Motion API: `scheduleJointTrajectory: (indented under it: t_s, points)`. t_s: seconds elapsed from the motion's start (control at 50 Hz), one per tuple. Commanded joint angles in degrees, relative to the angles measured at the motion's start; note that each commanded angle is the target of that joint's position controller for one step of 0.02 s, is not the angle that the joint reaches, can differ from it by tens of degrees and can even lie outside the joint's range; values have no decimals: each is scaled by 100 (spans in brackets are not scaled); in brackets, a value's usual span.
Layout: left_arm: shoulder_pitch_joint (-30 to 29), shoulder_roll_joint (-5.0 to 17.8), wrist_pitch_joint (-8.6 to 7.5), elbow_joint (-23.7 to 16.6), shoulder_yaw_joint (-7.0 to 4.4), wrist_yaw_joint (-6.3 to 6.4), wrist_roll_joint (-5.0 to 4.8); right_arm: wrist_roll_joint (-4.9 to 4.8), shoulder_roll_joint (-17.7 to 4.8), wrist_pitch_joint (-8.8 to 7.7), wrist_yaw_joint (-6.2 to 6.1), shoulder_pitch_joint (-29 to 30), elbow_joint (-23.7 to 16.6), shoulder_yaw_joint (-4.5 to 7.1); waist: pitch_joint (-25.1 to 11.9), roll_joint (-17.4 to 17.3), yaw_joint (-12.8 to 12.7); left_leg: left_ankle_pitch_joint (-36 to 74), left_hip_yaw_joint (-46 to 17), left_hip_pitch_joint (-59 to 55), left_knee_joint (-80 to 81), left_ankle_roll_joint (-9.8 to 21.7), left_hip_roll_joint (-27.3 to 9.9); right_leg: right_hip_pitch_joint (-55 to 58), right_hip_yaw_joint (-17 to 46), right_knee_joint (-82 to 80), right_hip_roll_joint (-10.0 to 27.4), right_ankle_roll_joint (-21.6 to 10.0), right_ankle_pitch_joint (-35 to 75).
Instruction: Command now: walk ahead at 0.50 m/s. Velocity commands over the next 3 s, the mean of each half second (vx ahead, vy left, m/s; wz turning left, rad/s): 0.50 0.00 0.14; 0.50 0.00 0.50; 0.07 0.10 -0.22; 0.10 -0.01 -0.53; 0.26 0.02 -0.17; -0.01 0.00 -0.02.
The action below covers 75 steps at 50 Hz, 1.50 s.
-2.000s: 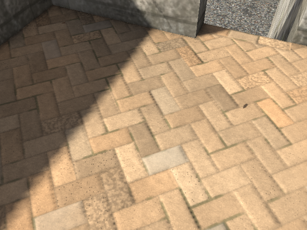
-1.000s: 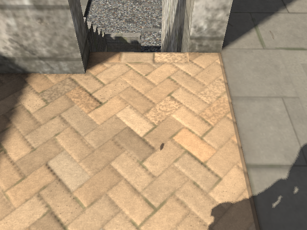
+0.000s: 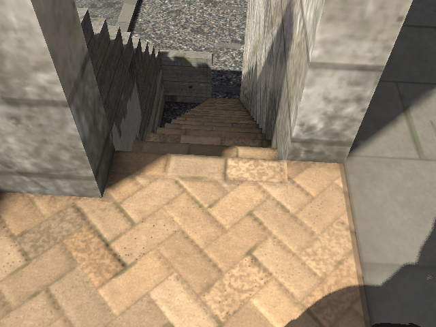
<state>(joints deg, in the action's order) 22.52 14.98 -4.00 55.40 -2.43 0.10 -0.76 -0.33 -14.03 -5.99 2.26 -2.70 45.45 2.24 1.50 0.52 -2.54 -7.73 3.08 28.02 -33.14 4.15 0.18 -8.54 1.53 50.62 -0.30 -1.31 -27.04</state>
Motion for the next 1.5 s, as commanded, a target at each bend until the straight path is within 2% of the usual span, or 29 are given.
scheduleJointTrajectory:
  t_s: [0.02, 0.04, 0.12, 0.3, 0.38, 0.46, 0.48, 0.5, 0.52, 0.54, 0.56, 0.58, 0.62, 0.76, 0.92, 1.0, 1.02, 1.04, 1.06, 1.08, 1.1, 1.12, 1.14, 1.22, 1.28, 1.36, 1.46, 1.48, 1.5]
  points:
    - [-315, 821, -333, -609, -127, -52, -190, -33, -902, 43, -77, -1554, 128, 260, -1149, -797, 780, -729, -3163, -3846, 1645, 1169, -1964, -3550, 414, 2620, 338, -191, 136]
    - [-570, 744, -317, -655, -133, -14, -128, 5, -750, 35, -59, -1141, 82, 209, -648, -349, 577, -263, -2529, -2913, 1867, 1038, -1717, -3327, 271, 2213, 595, -172, 620]
    - [-304, 364, -46, -580, -155, 57, 4, 63, -608, -66, -14, -947, 182, 175, -291, -469, 119, 644, -1500, -1650, 2468, 989, -1281, -2525, 227, 1388, 895, -61, 1297]
    - [-2140, 242, -126, -1195, -115, -13, 40, -68, -944, 61, -275, -1866, 624, 226, 164, -317, 586, 769, -958, -2129, 2604, 754, -1048, -3025, 34, -1418, 621, 229, 3349]
    - [-2749, 293, -250, -1428, -89, -158, -15, -109, -993, 171, -323, -2190, 762, 255, 287, -402, 737, 602, -1257, -2603, 2155, 732, -1256, -2896, 80, -2133, 423, 222, 3097]
    - [-1960, 749, -365, -1262, -259, -194, 20, -80, -1125, 276, -331, -1920, 666, 330, -122, -661, 178, 1512, -1468, -2615, 1186, 445, -1230, -1404, -23, -2484, 180, -24, 2365]
    - [-1067, 1022, -392, -1027, -393, -150, 55, -35, -943, 279, -322, -1879, 609, 265, -734, -539, -217, 1760, -1248, -2202, 121, 272, -875, -77, 47, -2392, 312, -238, 2440]
    - [-7, 1486, -404, -918, -510, -109, 160, 120, -596, 268, -330, -1745, 370, 137, -1704, 231, -595, 303, -888, -996, -1784, 56, -326, 1691, 1210, -2195, 1432, -585, 2366]
    - [105, 1735, -344, -819, -553, -143, 198, -60, -13, 150, -296, -2648, 266, -13, -2476, 2154, -72, -2684, -734, 1014, -3572, -170, 365, 3327, 3869, -3022, 2590, -1436, 1203]
    - [-111, 1031, -350, -975, -385, -150, 154, -210, -698, 119, -310, -2429, 422, 135, -2074, 1364, -254, -2538, -1254, 1539, -4277, -152, -11, 2973, 3824, -3322, 2433, -1265, 625]
    - [-129, -83, -389, -845, 52, 17, 618, 628, -441, -126, 3, -2206, 641, 11, -954, 922, -301, -1549, -1397, 1744, -4071, 164, 23, 1979, 2931, -3689, 2004, -1146, -762]
    - [-458, -62, -352, -817, 66, 97, 532, 597, -359, -189, 52, -1751, 574, 60, -196, 771, -147, -1069, -1005, 1904, -3996, 150, -285, 1224, 2195, -3896, 1861, -1137, -3]
    - [-726, 20, -255, -897, 90, 237, 473, 593, -104, -156, 183, -1411, 410, -48, -383, 342, 112, -799, -924, 1279, -3693, 150, -673, 596, 1357, -4097, 1754, -1134, 1472]
    - [-846, 145, -450, -792, 107, 90, 740, 415, -21, 180, 446, -943, 39, -231, -32, 123, 350, 910, -541, 1113, -2283, -98, -804, -198, -709, -4549, 1424, -1173, 3215]
    - [21, 535, -398, -390, -61, -109, 486, 389, -281, 246, 201, -147, -394, -194, 331, 368, -5, 733, -348, 1332, -435, 7, -471, 1555, -1156, -4206, 1896, -1116, 3793]
    - [74, 841, -250, -198, -159, -103, 435, 201, -699, 87, 151, -476, -447, 73, -90, 481, 472, 389, 290, -833, 156, 418, 346, 1063, -1581, -2819, 1584, -819, 5974]
    - [254, 765, -313, -170, -152, -38, 404, 115, -1035, -28, 125, -957, -438, 201, -990, 18, 671, 2283, -136, -2600, 45, 760, 86, 307, -1878, -1370, 1018, -271, 5404]
    - [1453, -114, -358, -207, 159, -159, 566, 52, -1484, -21, 56, -2243, -113, 261, -3104, -1389, 642, 4363, -2674, -5869, -147, 2280, -1736, -1506, -1500, 358, 554, 293, 2064]
    - [829, 386, -349, -195, -25, -320, 306, 226, -1400, 39, 26, -3143, 69, 272, -3220, -852, 1104, 5740, -4021, -5857, 668, 2642, -2548, -2116, -623, 1636, -27, 520, -1158]
    - [-965, 408, -419, -1009, -59, -406, 129, 139, -1682, -72, -59, -2720, 223, 404, -1917, -916, 1038, 7476, -2596, -4511, 395, 2132, -2122, -2638, -255, 2617, 311, 497, -1890]
    - [-1290, 338, -531, -1155, 14, -220, 187, -178, -1559, 26, -195, -1807, 180, 468, -1442, -1208, 711, 7236, -1907, -3576, 448, 2010, -2161, -2915, -422, 2932, 599, 459, -2665]
    - [-1087, 337, -555, -1050, 62, -81, 362, -180, -1279, 126, -279, -1626, 130, 379, -1207, -669, 526, 6508, -1669, -2706, 853, 1848, -2201, -2563, -336, 2505, 804, 365, -2563]
    - [-893, 179, -524, -1005, 133, 9, 440, -68, -1131, 221, -313, -1007, -17, 312, -646, -390, 191, 5280, -1283, -1505, 1511, 1630, -2020, -1976, -255, 1914, 903, 312, -1839]
    - [511, 191, -396, -473, -20, -126, 361, 354, -991, 397, -246, 144, -573, 246, -849, -512, -773, 3487, 205, -271, 2250, 1372, -1315, -706, -632, 2008, 275, 389, 265]
    - [-126, 348, -433, -709, -36, -264, 342, 370, -1317, 444, -326, -11, -598, 358, -731, -375, -554, 2511, 376, -865, 2204, 1415, -1343, -1147, -665, 1012, 500, 364, 581]
    - [-777, -10, -271, -807, 251, -340, 261, 295, -1275, 554, -399, -726, -262, 525, -685, -294, 163, 2336, -98, -2748, 2166, 1502, -2157, -2284, -402, -1062, 890, 359, 1138]
    - [-707, 425, -191, -922, 31, -334, 243, 217, -968, 401, -496, -185, -226, 478, -868, -131, 114, 526, 139, -2728, 1626, 1153, -1976, -1763, -680, -1919, 499, -231, 1780]
    - [-69, 522, 113, -921, -113, -305, -491, -622, -462, 673, -411, -724, 215, 304, -1013, -935, -132, 1759, 1308, -3151, -473, 159, -707, -1339, -330, -2340, 785, -197, 3970]
    - [246, 1351, 330, -829, -304, -242, -323, -661, -197, 832, -494, -485, 50, 244, -1133, 293, -54, 400, 1284, -1397, -1784, -314, 73, -90, 1036, -2215, 1347, -686, 7072]
